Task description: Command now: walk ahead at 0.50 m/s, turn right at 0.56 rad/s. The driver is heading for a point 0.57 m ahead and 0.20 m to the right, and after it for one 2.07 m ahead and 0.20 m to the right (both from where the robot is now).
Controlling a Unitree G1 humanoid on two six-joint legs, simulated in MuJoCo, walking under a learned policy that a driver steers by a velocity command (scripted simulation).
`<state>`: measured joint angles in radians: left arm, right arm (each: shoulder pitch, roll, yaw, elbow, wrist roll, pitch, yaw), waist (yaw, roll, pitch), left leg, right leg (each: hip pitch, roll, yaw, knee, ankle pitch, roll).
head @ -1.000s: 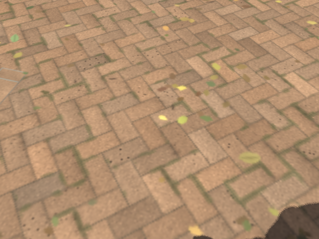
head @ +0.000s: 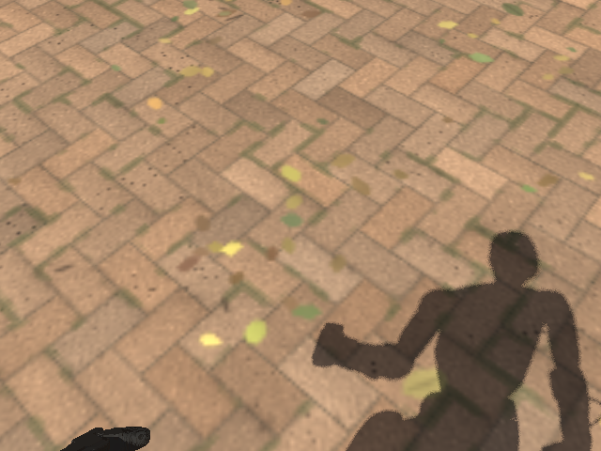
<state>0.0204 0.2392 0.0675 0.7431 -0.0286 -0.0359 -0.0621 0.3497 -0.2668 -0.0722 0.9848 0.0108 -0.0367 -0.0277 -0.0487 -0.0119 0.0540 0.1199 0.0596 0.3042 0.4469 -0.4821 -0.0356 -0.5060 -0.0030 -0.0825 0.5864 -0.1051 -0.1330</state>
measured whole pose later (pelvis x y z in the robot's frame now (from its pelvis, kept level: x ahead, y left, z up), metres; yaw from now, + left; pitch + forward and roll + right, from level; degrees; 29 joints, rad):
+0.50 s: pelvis +0.29 +0.01 +0.01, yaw -18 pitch +2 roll +1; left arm 0.38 0.30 0.09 0.80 -0.02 -0.04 0.02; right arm 0.00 -0.27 -0.05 0.75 -0.01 -0.13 0.02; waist 0.08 0.00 0.01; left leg -0.46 -0.02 -0.04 0.49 -0.04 0.00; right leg -0.11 0.09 0.23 0.64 -0.48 -0.05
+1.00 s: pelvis +0.52 -0.12 +0.01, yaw -33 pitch +2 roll +2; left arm 0.03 0.26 0.05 0.60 0.01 -0.05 -0.04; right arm 0.35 -0.30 -0.07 0.92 0.02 -0.05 0.01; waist -0.08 -0.02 0.05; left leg 0.03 0.08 0.18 0.47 -0.44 -0.04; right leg -0.50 -0.03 -0.02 0.54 -0.04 -0.08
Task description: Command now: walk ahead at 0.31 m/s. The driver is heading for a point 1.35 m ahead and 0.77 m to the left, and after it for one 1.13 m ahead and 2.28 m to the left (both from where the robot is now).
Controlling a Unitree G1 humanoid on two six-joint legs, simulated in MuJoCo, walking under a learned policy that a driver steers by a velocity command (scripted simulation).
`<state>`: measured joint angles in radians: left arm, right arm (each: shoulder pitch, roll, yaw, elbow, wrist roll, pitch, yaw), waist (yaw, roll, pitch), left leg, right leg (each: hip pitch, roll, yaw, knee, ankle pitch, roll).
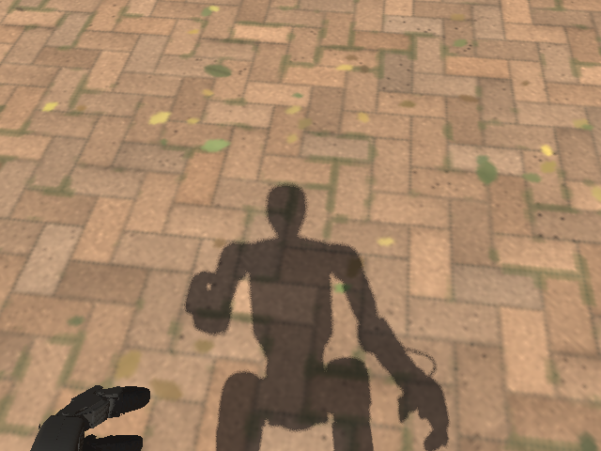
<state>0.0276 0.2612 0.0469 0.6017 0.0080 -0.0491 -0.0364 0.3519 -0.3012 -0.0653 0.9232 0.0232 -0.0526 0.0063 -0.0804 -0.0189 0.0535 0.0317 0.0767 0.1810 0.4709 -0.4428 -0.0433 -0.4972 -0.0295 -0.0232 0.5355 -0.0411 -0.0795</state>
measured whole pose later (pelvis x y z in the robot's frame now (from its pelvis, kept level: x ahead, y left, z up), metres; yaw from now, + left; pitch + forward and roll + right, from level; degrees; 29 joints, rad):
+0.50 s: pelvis +0.13 +0.03 +0.00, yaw +15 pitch +1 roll -2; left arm 0.11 0.29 0.08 0.80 0.00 0.00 0.03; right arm 0.16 -0.30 -0.08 0.73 0.00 0.05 0.01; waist -0.01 0.00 0.04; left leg -0.38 0.03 0.05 0.61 -0.24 0.05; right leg -0.26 -0.10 -0.24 0.66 -0.41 0.03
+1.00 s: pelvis +0.17 +0.01 +0.01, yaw +33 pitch +2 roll -1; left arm 0.14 0.29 0.08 0.80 0.02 -0.03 0.01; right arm 0.15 -0.33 -0.08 0.65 0.01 0.04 -0.03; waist -0.01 0.05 0.02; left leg -0.45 -0.10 -0.15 0.84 -0.47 0.00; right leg -0.28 0.02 0.03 0.49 -0.25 -0.01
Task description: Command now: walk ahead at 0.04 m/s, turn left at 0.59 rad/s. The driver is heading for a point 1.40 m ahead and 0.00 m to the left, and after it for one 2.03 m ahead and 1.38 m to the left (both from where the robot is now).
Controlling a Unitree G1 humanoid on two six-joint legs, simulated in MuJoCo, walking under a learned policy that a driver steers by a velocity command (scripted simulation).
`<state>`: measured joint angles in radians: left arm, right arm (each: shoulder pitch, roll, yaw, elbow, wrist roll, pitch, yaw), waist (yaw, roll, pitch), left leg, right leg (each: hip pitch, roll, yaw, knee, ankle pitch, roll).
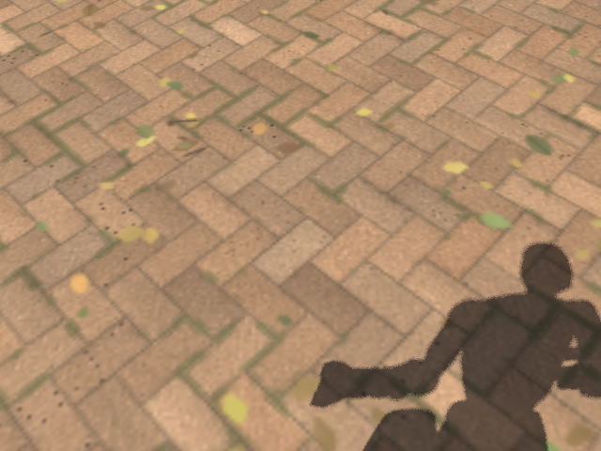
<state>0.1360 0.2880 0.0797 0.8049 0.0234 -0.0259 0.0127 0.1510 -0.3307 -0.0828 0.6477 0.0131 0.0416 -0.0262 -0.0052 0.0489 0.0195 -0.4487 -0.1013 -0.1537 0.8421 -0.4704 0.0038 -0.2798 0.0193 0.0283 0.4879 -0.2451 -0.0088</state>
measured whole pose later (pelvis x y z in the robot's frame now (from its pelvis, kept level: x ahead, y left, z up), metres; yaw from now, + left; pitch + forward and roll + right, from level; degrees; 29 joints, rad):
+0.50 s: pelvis +0.01 +0.05 +0.00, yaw +14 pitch +2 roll -1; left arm 0.13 0.34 0.08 0.80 0.00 0.02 0.03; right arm 0.15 -0.27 -0.05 0.61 -0.01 0.01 0.00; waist 0.01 -0.04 0.06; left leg -0.28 -0.02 -0.01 0.47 -0.22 0.05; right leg -0.48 -0.05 0.00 1.08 -0.45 0.07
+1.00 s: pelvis +0.03 +0.04 +0.00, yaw +15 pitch -1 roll +0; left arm 0.16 0.25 0.02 0.89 0.01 -0.01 0.02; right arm 0.18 -0.25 -0.04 0.81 -0.01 0.02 -0.02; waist 0.00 0.01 0.03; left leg -0.21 -0.03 -0.03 0.50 -0.27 0.01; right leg -0.19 -0.02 0.00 0.51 -0.30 0.02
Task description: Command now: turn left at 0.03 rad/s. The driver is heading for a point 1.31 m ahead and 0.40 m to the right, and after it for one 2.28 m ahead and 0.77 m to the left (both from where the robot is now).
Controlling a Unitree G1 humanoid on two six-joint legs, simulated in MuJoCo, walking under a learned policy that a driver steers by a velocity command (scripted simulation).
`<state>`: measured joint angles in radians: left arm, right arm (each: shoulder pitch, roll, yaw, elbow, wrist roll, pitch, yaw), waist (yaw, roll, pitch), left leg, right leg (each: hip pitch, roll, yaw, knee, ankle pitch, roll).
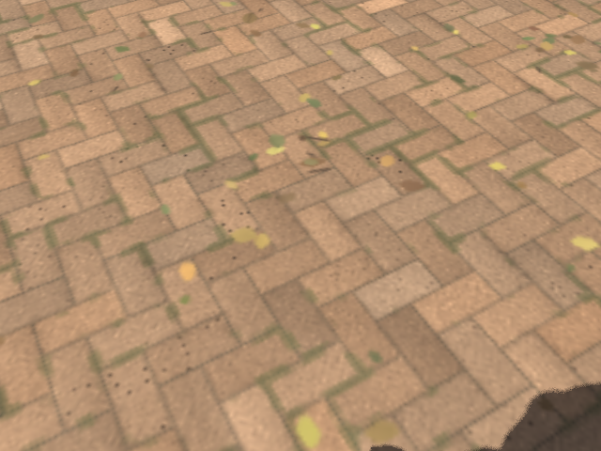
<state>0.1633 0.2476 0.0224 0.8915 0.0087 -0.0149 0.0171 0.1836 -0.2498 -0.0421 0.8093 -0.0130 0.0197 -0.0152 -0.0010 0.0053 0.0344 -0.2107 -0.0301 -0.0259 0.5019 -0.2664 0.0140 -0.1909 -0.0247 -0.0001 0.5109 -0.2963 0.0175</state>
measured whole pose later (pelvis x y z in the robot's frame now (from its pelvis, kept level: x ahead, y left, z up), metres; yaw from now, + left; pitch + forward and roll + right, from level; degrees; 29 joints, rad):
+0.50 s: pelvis +0.05 +0.01 -0.01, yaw -1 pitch +0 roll +0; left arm 0.30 0.27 0.04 1.02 -0.03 -0.05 0.01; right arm 0.26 -0.24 -0.06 0.97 0.03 -0.08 0.00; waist 0.00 -0.04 0.00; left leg -0.20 -0.03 0.03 0.56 -0.35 0.05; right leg -0.18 -0.03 0.03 0.63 -0.40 -0.01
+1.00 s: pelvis +0.29 -0.04 -0.01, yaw +0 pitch +0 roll +0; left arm 0.06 0.26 0.05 0.86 -0.01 -0.09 -0.04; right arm 0.38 -0.25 -0.04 1.01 0.03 -0.09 0.00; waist -0.03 0.02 0.06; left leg -0.24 0.01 -0.06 1.15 -0.42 0.04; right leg -0.41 0.04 -0.06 0.55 -0.15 -0.07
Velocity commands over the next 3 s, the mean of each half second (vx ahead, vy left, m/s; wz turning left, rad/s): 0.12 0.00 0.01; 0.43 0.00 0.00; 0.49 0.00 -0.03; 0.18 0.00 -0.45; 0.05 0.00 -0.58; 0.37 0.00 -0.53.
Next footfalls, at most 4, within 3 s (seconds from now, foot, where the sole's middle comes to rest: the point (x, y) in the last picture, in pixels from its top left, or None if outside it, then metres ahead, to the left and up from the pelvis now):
0.90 right None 0.42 -0.12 -0.77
1.46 left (271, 364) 0.72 0.11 -0.77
1.92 right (371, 331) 0.82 -0.14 -0.77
2.38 left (284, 314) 0.87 0.08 -0.77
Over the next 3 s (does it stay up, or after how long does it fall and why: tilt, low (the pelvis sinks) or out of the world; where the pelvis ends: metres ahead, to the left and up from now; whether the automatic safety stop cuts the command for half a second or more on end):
stays up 0.82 -0.16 0.00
